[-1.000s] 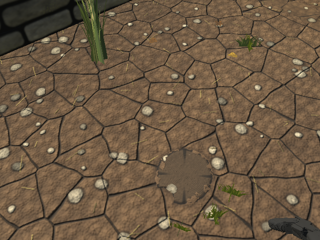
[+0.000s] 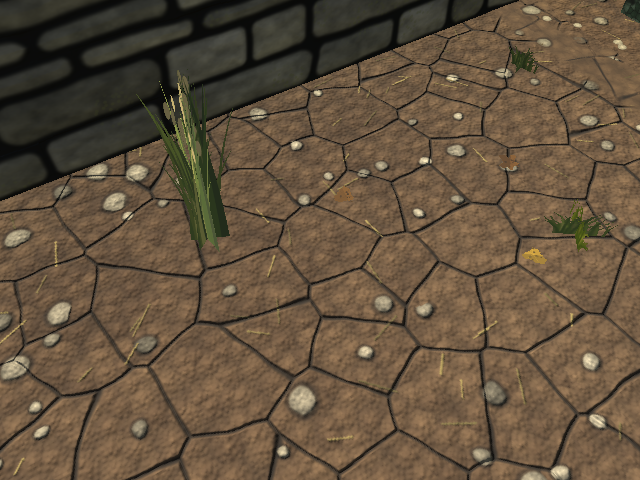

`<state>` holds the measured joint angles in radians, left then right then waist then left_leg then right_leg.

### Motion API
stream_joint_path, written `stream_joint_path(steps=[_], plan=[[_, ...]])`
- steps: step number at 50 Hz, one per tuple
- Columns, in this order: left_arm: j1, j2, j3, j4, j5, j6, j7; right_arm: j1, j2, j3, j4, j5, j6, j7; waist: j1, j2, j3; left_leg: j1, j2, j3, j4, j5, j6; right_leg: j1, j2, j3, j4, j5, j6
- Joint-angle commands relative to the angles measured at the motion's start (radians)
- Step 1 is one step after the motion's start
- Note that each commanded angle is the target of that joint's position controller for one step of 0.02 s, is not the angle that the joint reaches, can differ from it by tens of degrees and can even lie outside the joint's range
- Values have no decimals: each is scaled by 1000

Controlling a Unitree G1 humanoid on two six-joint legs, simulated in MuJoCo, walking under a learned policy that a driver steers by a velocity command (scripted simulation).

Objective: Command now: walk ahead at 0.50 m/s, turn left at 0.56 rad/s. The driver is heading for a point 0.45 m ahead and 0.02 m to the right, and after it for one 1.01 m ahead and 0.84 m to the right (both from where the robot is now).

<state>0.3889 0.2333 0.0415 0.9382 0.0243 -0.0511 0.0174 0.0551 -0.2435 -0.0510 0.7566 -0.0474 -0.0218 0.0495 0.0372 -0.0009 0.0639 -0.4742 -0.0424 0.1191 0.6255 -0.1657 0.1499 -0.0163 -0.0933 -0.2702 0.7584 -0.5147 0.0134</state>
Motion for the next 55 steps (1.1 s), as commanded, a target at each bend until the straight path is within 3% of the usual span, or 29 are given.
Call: stream_joint_path(steps=[1, 2, 3, 4, 6, 9, 15, 20, 22, 23, 24, 25, 26, 27, 28, 29, 30, 31, 32, 33, 35, 37, 42, 45, 51, 55], plan=[[-105, 149, 29, -171, 2, -26, -17, 370, -292, -92, 30, 33, 13, -30, -172, 86, -314, 771, 375, -829, -334, -108, 259, -716, 86, 285, 697, 7, -10], [-152, 133, 24, -192, -14, -40, -21, 314, -259, -83, 42, 35, 14, -39, -137, 53, -176, 660, 360, -669, -343, -16, 232, -758, 31, 299, 650, 122, -22], [-133, 126, 19, -178, -14, -49, -18, 271, -203, -69, 42, 39, 10, -42, -91, -7, -99, 526, 315, -572, -352, 121, 190, -702, -3, 295, 549, 186, -25], [-122, 124, 21, -169, 0, -41, -16, 227, -173, -60, 37, 41, 3, -45, -52, -22, -65, 436, 261, -492, -359, 213, 158, -641, -22, 300, 485, 198, -19], [-83, 113, 20, -164, 24, -4, -20, 200, -140, -46, 29, 49, -15, -44, -11, -2, -83, 344, 207, -414, -380, 314, 144, -542, -28, 302, 417, 199, 6], [-101, 83, 13, -169, 23, 23, -33, 242, -151, -46, 47, 46, -39, -40, -7, 12, -73, 315, 176, -343, -425, 332, 131, -559, -28, 267, 309, 276, 24], [-297, 84, 8, -212, 4, 22, -45, 349, -139, -30, 94, 40, -57, -38, -89, 50, -19, 453, 173, -252, -476, 375, 36, -662, -29, 243, 48, 508, -8], [-405, 79, 1, -247, -2, 14, -59, 396, -132, -19, 132, 21, -61, -56, -120, 47, 36, 572, 223, -180, -489, 421, 27, -683, 28, 229, -94, 508, -59], [-380, 69, -2, -243, 3, 7, -61, 370, -126, -11, 142, 17, -59, -68, -93, 45, 45, 580, 226, -122, -421, 652, 4, -601, 72, 203, -163, 462, -85], [-338, 73, 1, -229, 7, 3, -58, 354, -134, -10, 143, 17, -59, -74, -72, 61, 20, 581, 222, -101, -350, 846, -13, -525, 109, 176, -175, 429, -100], [-268, 89, 8, -208, 10, -1, -52, 339, -149, -12, 144, 18, -59, -81, -44, 80, -25, 593, 215, -90, -245, 1013, -32, -447, 149, 155, -180, 397, -116], [-143, 111, 18, -169, 11, -9, -45, 323, -164, -15, 143, 17, -55, -85, 4, 85, -89, 593, 203, -83, -83, 1065, -47, -337, 182, 154, -221, 399, -136], [-14, 131, 28, -132, 23, -22, -39, 296, -179, -17, 134, 31, -54, -88, 71, 69, -150, 508, 174, -54, 128, 929, -68, -164, 166, 185, -326, 541, -162], [99, 221, 52, -117, 36, -26, -29, 290, -153, -8, 90, 44, -63, -90, 103, -43, -266, 287, 96, -7, 475, 457, -99, 88, -52, 417, -273, 905, -235], [49, 294, 71, -139, 5, -14, -29, 410, -85, 0, 65, 74, -62, -83, 0, -274, -422, -31, -109, -62, 835, -414, -147, 345, -341, 868, -266, 1483, -455], [31, 265, 74, -144, -47, -7, -37, 388, -135, -4, 82, 29, -50, -84, 15, -59, -444, -56, -21, -198, 859, -335, -147, 298, -296, 789, -271, 1547, -463], [-49, 215, 64, -161, -46, 0, -31, 312, -124, 0, 64, 33, -49, -79, 12, -47, -317, -114, 17, -196, 841, -284, -154, 183, -257, 696, -314, 1355, -446], [-106, 148, 45, -165, -38, 12, -24, 268, -122, 2, 57, 25, -48, -76, -16, 27, -176, -116, 57, -185, 746, -251, -158, 19, -186, 615, -377, 1196, -383], [-120, 126, 38, -163, -39, 19, -16, 227, -126, -1, 36, 13, -33, -72, -32, 28, -121, -103, 78, -187, 666, -240, -167, -67, -130, 574, -411, 1110, -341], [-129, 124, 34, -159, -33, 25, -13, 249, -114, 2, 36, 7, -11, -68, -57, 13, -104, -51, 79, -176, 614, -230, -179, -145, -92, 534, -430, 1088, -318], [-112, 165, 45, -155, -21, 21, -20, 275, -91, 6, 32, 8, 19, -67, -72, -7, -133, -1, 61, -155, 552, -208, -195, -200, -60, 505, -428, 1122, -299], [-116, 194, 56, -164, -18, 23, -23, 267, -88, 6, 22, 11, 31, -70, -75, -27, -158, -5, 62, -151, 501, -174, -204, -220, -43, 506, -432, 1059, -284], [-87, 202, 66, -179, -18, 53, -12, 134, -114, -5, -27, 14, 56, -79, -26, -76, -137, -95, 76, -177, 388, -110, -219, -194, -18, 614, -461, 653, -220], [-62, 207, 72, -183, -14, 67, -5, 78, -119, -6, -47, 20, 58, -84, 0, -91, -115, -139, 69, -202, 321, -124, -220, -140, -21, 692, -461, 506, -213], [-58, 218, 81, -194, -2, 80, -5, 47, -124, 3, -72, 41, 38, -92, 12, -112, -112, -50, 12, -218, 162, -218, -187, -92, -21, 789, -395, 634, -227], [-113, 224, 83, -205, -8, 88, -12, 123, -135, 6, -67, 56, 20, -98, -33, -124, -119, 140, -21, -217, -65, -214, -157, -123, 7, 842, -352, 736, -190]])
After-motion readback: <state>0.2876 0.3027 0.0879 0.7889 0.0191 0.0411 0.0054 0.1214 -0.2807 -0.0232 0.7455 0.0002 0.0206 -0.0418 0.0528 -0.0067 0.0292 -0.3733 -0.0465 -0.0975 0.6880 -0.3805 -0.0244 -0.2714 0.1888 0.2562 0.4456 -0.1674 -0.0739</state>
